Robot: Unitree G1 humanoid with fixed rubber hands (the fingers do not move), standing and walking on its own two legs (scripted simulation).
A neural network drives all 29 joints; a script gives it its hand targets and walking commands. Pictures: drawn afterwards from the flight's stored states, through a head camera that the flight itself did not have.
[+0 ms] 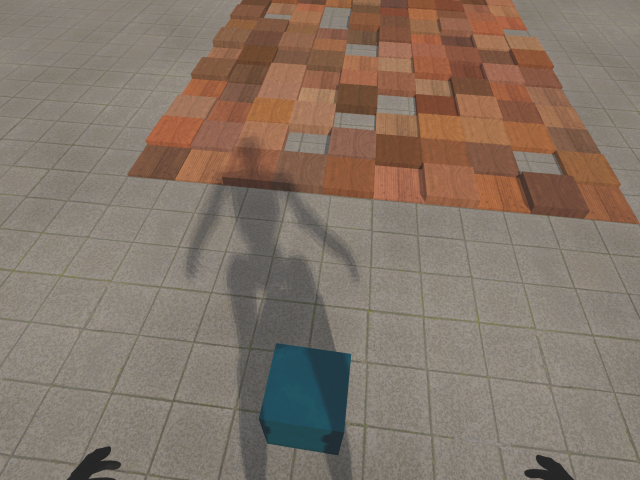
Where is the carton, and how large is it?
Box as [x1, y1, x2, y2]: [259, 343, 350, 454]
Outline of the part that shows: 276,343 259,416 259,420 267,443 337,454 344,428 350,354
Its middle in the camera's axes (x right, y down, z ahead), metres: -0.03 +0.46 +1.09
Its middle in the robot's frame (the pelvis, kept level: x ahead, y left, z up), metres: +0.41 +0.03 -0.66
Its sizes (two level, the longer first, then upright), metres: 0.210 0.200 0.250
